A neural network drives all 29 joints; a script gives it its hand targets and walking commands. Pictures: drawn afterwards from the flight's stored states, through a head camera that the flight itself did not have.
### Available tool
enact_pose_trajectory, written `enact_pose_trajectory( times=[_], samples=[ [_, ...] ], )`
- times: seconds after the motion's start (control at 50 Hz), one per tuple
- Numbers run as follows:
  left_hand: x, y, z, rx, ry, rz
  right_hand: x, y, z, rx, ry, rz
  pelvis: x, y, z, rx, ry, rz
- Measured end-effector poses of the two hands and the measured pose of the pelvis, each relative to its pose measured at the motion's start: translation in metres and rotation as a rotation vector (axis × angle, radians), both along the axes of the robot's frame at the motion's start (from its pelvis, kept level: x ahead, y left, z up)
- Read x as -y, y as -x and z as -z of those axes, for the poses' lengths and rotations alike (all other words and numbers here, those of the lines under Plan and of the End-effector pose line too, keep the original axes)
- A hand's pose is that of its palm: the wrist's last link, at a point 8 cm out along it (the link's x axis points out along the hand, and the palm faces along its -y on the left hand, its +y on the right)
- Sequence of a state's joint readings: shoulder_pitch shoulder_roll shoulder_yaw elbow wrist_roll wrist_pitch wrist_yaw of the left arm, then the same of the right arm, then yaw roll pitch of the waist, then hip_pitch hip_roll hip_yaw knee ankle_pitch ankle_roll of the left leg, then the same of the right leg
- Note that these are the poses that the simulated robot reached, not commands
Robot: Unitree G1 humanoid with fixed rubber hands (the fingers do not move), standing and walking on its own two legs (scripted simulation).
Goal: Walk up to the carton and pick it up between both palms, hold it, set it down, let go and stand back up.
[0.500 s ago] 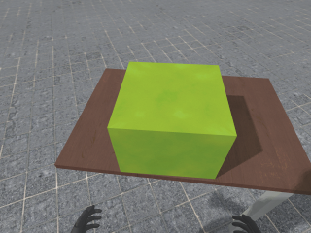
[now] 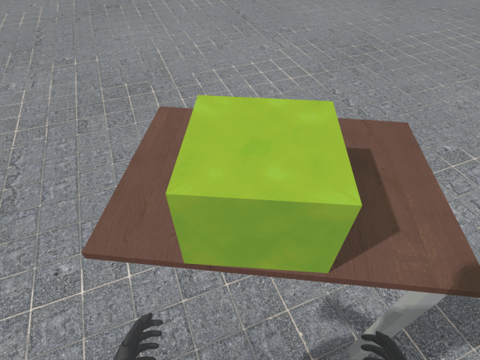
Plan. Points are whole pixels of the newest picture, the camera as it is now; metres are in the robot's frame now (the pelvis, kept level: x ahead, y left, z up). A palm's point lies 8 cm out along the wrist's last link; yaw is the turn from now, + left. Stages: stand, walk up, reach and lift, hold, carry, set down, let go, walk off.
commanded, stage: let go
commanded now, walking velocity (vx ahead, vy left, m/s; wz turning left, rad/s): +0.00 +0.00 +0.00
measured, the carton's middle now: (260, 180) +0.47 +0.01 +0.04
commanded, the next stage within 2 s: stand in 0.04 s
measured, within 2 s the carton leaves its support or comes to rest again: neither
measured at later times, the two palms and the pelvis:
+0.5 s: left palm out of the picture -0.02 +0.26 -0.14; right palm out of the picture +0.04 -0.23 -0.14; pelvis -0.01 +0.01 -0.01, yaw +7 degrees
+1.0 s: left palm out of the picture -0.10 +0.20 -0.15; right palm out of the picture -0.02 -0.21 -0.15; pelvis -0.02 +0.00 +0.00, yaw +9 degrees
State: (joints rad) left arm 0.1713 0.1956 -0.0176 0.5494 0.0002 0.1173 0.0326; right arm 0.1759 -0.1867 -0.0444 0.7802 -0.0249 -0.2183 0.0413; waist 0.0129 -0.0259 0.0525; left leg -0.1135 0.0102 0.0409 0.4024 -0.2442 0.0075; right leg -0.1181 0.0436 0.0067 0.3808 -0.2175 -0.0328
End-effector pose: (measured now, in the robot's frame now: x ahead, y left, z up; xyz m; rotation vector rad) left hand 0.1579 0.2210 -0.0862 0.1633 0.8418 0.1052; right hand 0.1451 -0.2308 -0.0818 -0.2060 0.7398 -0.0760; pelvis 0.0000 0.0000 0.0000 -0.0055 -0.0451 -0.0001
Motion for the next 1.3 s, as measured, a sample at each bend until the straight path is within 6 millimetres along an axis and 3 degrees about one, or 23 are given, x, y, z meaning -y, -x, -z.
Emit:
enact_pose_trajectory(
  times=[0.08,0.16,0.36,0.5,0.66,0.94,1.3],
  samples=[
    [-0.004,0.004,0.001,0.004,-0.019,0.017,-0.002,0.003,0.004,-0.036,0.004,-0.004,-0.001,0.002,0.001,-0.012,0.002,-0.012],
    [-0.02,0.025,0.009,-0.011,-0.041,-0.004,0.0,0.026,0.025,-0.204,0.022,-0.003,-0.002,0.003,0.005,-0.034,0.01,-0.046],
    [-0.045,0.127,0.04,-0.261,-0.053,-0.16,0.001,0.088,0.051,-0.446,0.03,-0.002,-0.005,0.005,0.007,-0.046,0.015,-0.099],
    [-0.04,0.182,0.051,-0.39,-0.03,-0.23,-0.002,0.106,0.055,-0.5,0.043,0.005,-0.007,0.01,0.006,-0.033,0.014,-0.12],
    [-0.018,0.225,0.06,-0.501,0.023,-0.261,-0.008,0.123,0.057,-0.55,0.036,0.007,-0.006,0.017,0.004,-0.024,0.012,-0.134],
    [0.016,0.26,0.066,-0.611,0.085,-0.279,-0.017,0.16,0.065,-0.654,0.007,0.017,-0.002,0.024,0.003,-0.023,0.007,-0.148],
    [0.035,0.262,0.07,-0.624,0.099,-0.284,-0.015,0.169,0.069,-0.687,0.0,0.001,0.011,0.028,0.004,-0.022,0.009,-0.159]
  ],
)
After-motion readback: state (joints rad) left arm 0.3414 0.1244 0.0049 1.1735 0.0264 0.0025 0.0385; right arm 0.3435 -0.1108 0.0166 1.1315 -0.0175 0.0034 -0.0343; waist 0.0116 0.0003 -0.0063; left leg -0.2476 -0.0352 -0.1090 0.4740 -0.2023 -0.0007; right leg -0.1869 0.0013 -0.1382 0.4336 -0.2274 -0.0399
